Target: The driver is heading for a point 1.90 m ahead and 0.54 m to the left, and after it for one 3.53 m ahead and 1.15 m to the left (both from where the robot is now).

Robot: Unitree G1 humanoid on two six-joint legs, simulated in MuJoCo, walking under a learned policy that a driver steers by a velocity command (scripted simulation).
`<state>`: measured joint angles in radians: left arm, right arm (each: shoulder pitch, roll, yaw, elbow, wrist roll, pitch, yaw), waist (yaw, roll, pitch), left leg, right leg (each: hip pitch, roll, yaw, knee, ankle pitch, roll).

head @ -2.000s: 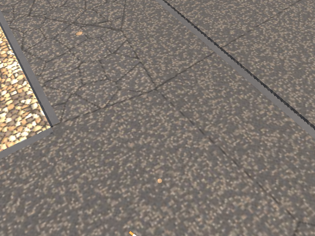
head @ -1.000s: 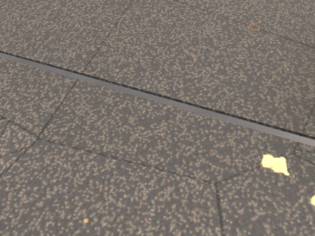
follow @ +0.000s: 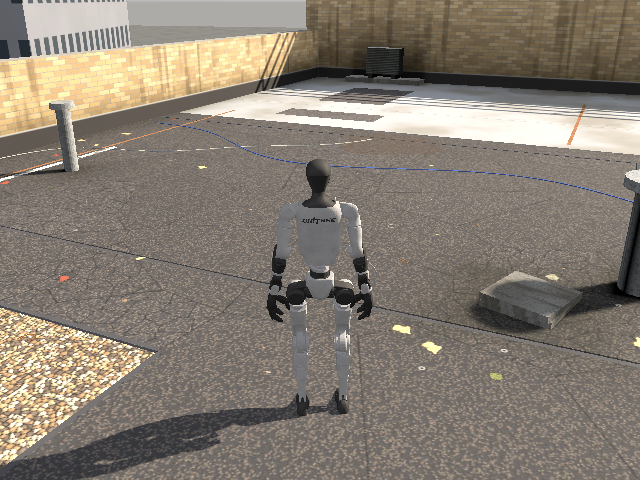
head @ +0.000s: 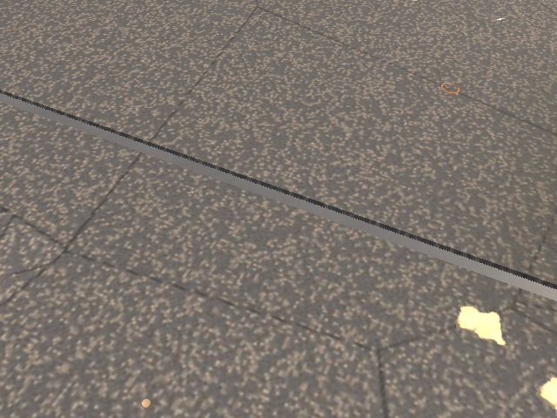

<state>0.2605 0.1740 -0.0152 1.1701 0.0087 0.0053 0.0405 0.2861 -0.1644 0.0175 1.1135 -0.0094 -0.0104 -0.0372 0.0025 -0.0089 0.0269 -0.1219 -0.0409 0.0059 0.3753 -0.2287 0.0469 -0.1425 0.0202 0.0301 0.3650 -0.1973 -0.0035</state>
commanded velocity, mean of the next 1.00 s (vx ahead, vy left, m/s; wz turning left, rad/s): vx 0.31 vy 0.00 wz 0.00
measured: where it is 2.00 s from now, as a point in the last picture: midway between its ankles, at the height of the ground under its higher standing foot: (291, 299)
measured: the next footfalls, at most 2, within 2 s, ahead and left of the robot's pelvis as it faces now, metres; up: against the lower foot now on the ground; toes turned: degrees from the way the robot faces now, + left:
right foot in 0.48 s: +0.12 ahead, -0.12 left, +0.00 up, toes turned -3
left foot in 0.94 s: +0.47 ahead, +0.02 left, +0.00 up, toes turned +4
